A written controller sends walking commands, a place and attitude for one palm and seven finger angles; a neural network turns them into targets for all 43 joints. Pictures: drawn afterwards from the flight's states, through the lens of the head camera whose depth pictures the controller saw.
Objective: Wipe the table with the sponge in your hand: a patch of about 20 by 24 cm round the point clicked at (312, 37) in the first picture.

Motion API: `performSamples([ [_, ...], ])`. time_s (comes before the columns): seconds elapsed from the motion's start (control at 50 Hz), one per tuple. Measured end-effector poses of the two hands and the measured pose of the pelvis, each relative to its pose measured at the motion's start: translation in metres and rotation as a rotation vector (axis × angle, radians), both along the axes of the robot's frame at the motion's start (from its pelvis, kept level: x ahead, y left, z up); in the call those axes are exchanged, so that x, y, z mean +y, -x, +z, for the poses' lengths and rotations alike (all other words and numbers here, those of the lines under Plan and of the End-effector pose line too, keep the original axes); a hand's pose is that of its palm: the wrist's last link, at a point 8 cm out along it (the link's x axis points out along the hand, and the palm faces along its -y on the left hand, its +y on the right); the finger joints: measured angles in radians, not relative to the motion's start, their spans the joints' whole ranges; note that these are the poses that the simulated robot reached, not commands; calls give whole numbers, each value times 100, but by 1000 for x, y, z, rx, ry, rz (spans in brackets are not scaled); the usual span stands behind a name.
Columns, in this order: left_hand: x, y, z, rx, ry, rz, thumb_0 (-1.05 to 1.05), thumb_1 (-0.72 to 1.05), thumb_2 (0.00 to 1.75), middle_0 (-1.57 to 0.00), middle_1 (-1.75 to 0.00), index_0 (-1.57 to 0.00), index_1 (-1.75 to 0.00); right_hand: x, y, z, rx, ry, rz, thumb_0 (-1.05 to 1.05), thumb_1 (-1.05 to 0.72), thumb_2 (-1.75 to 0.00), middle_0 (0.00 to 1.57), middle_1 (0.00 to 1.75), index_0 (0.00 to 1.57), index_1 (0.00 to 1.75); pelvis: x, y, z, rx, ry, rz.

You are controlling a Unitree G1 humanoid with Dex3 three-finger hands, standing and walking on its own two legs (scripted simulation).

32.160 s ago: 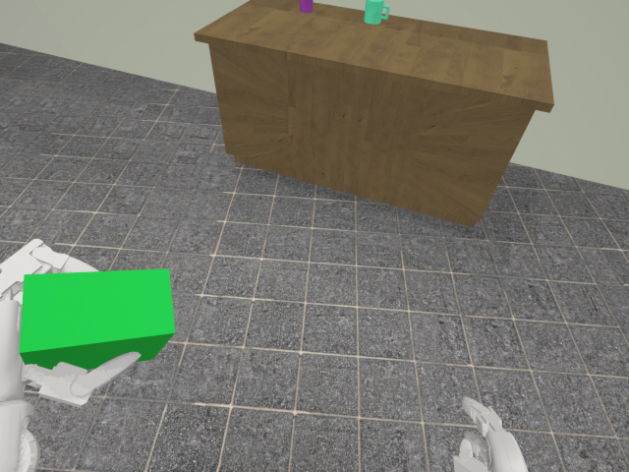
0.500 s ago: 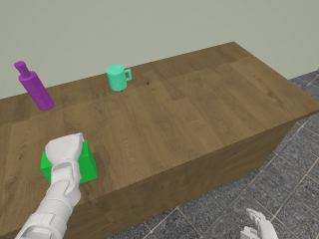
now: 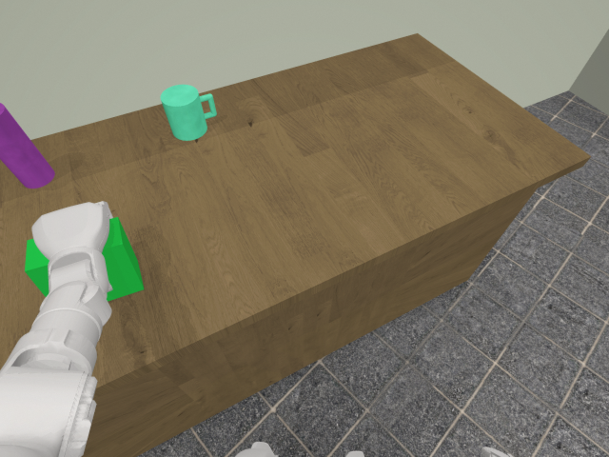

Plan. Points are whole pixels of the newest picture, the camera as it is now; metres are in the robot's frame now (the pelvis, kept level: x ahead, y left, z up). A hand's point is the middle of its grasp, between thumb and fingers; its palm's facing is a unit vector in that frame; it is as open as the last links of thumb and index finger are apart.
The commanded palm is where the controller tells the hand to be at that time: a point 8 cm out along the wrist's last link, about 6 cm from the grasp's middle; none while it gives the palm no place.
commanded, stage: wipe forward along the first lane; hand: left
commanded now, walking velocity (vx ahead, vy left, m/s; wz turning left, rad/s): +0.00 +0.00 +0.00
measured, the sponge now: (93, 273) +0.38 +0.33 -0.02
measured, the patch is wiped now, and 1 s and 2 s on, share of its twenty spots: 0.15 0.35 0.35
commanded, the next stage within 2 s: slide across to the middle lane in 0.88 s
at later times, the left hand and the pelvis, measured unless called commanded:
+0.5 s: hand (82, 231) +0.43 +0.36 +0.01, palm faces -0.11 +0.00 -0.99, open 10.1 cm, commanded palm +0.42 +0.34 +0.04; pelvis +0.00 +0.02 -0.01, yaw +0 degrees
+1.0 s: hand (78, 206) +0.48 +0.38 +0.01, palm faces -0.14 +0.00 -0.99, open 10.1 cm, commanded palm +0.48 +0.35 +0.04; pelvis +0.01 +0.04 -0.02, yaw -1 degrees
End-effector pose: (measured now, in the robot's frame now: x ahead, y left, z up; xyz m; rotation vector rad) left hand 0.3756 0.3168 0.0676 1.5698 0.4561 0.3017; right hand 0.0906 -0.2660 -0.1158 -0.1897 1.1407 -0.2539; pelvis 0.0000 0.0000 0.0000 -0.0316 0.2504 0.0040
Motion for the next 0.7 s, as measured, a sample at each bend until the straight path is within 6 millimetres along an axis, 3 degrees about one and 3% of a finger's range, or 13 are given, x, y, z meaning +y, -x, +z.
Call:
performSamples([
  [0.16, 8, -13, -3, 23, 10, 2, 2, -53, 105, -75, -132, -77, -132, 3, 15, -2, 29, 3, -14, 1, -90, -90, 20, 30, 20, 30, 6, -1, -3, 25, 11, -3],
  [0.5, 30, -41, -2, 7, 6, 4, 2, -55, 106, -75, -132, -78, -132, 23, 16, -3, 46, 15, 9, 1, -90, -90, 20, 30, 20, 30, 23, 0, -11, 72, 32, 6],
  [0.7, 41, -62, -2, 12, 2, 20, 2, -55, 106, -75, -132, -78, -133, 33, 28, -4, 89, 26, 0, 1, -90, -90, 20, 30, 20, 30, 33, -3, -15, 102, 43, 4],
])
